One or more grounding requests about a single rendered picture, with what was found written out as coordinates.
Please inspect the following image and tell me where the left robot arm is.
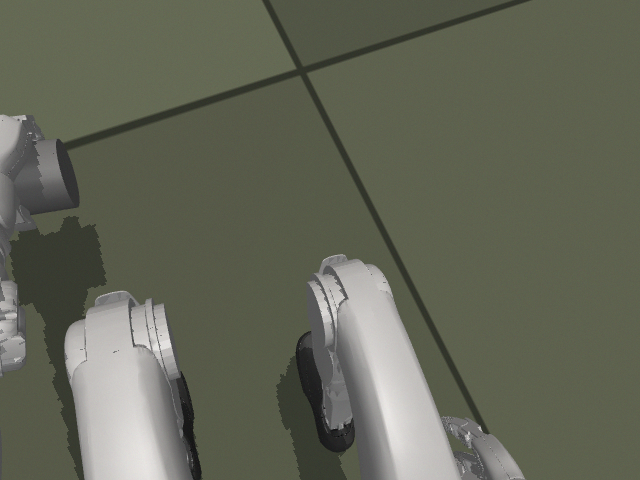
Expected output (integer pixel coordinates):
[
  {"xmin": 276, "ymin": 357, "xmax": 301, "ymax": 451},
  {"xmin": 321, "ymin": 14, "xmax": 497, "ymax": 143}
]
[{"xmin": 0, "ymin": 172, "xmax": 26, "ymax": 480}]

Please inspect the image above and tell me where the left robot foot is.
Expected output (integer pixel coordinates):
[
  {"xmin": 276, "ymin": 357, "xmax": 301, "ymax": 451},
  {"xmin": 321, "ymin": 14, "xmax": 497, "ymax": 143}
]
[{"xmin": 176, "ymin": 370, "xmax": 201, "ymax": 480}]

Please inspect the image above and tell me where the right robot foot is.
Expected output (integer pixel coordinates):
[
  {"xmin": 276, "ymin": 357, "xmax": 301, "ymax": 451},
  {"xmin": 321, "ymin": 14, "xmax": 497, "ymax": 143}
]
[{"xmin": 296, "ymin": 331, "xmax": 355, "ymax": 452}]

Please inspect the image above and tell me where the left robot hand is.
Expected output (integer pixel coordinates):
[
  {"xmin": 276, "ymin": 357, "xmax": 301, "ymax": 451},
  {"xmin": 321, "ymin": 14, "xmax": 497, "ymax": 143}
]
[{"xmin": 0, "ymin": 115, "xmax": 45, "ymax": 231}]

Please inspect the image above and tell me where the can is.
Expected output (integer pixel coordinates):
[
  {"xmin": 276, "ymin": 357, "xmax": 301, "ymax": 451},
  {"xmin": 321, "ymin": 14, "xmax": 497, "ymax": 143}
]
[{"xmin": 14, "ymin": 139, "xmax": 80, "ymax": 215}]

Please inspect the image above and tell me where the right robot hand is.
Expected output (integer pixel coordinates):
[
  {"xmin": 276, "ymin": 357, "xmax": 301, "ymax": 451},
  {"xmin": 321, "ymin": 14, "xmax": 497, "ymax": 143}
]
[{"xmin": 441, "ymin": 416, "xmax": 525, "ymax": 480}]

